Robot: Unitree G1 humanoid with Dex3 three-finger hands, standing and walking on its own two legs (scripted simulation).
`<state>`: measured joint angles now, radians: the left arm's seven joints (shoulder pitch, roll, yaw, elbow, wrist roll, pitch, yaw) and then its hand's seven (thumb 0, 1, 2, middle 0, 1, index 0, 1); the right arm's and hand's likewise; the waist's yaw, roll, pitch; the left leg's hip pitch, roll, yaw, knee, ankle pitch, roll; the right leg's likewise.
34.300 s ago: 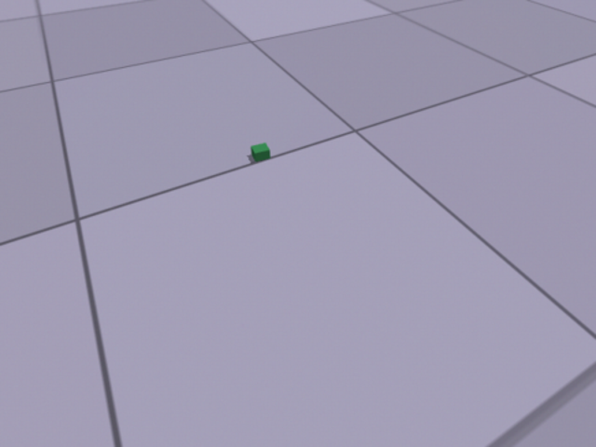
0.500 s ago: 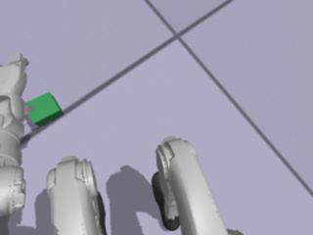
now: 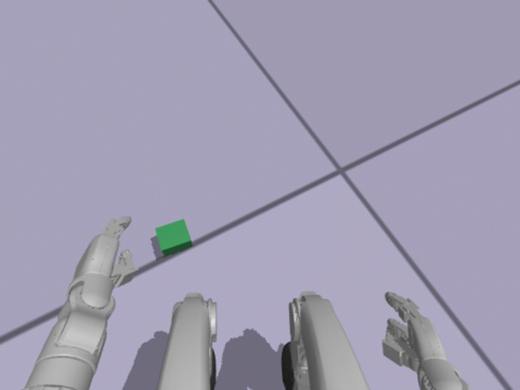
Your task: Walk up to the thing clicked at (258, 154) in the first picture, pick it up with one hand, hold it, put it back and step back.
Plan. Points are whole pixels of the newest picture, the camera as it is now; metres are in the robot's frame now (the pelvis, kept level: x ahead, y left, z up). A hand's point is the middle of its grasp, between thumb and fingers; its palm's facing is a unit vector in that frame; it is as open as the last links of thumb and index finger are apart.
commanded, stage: home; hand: left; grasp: from above
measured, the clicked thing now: (174, 237) +0.52 +0.22 -0.51
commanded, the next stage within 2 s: none
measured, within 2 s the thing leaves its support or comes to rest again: neither
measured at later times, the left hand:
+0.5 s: hand (84, 301) +0.25 +0.19 +0.10, palm faces +0.10 -0.97 -0.20, open 7.4 cm
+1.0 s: hand (55, 329) +0.22 +0.19 +0.13, palm faces +0.11 -0.98 -0.18, open 7.4 cm
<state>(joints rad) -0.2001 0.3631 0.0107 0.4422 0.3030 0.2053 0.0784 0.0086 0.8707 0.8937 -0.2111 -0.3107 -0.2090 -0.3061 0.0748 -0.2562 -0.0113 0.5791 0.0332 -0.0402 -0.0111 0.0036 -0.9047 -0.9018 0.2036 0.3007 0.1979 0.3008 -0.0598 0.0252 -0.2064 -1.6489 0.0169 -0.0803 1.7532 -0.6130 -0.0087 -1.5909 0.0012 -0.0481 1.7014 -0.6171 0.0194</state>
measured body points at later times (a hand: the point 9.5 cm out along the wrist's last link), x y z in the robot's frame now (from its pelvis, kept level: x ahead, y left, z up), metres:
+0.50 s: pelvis +0.06 +0.00 +0.16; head +0.10 +0.02 +0.61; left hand +0.24 +0.24 +0.12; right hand +0.21 -0.24 +0.09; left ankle +0.08 +0.12 -0.50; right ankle +0.08 -0.13 -0.50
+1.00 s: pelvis +0.07 +0.01 +0.18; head +0.08 +0.02 +0.63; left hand +0.21 +0.24 +0.15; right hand +0.25 -0.22 +0.13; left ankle +0.08 +0.12 -0.50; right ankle +0.08 -0.13 -0.50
